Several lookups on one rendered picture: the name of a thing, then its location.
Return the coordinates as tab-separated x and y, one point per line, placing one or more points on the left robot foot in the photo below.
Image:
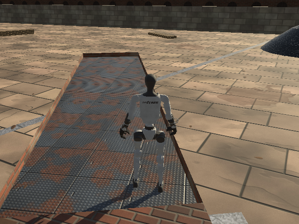
135	183

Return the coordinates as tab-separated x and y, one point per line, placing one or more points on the left robot forearm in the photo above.
126	123

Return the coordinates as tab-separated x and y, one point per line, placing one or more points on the right robot upper arm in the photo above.
167	106

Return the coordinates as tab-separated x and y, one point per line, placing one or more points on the left robot hand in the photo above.
124	132

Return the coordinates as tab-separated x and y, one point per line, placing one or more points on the left robot upper arm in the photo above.
132	107

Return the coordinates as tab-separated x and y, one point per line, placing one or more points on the right robot hand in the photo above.
170	129

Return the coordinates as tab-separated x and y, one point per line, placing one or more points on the right robot forearm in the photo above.
172	122

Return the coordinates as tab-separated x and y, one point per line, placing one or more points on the robot right shin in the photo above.
160	170

